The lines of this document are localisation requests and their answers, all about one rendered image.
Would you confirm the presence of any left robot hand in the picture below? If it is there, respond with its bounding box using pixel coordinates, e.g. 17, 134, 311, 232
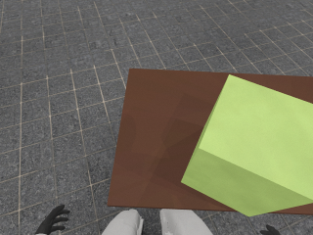
34, 205, 70, 235

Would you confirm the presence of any robot right thigh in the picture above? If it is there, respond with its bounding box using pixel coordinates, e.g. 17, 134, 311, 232
159, 209, 213, 235

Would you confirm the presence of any robot left thigh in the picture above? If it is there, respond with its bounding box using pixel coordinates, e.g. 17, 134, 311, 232
102, 211, 144, 235

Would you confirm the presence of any robot thigh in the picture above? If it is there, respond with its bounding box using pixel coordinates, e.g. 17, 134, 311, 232
159, 209, 213, 235
102, 211, 144, 235

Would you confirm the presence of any right robot hand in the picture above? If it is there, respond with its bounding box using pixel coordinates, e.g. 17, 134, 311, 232
260, 224, 281, 235

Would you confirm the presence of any table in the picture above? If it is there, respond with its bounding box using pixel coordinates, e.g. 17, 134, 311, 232
107, 68, 313, 215

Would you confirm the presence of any carton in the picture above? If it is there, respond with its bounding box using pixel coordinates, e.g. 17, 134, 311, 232
181, 74, 313, 217

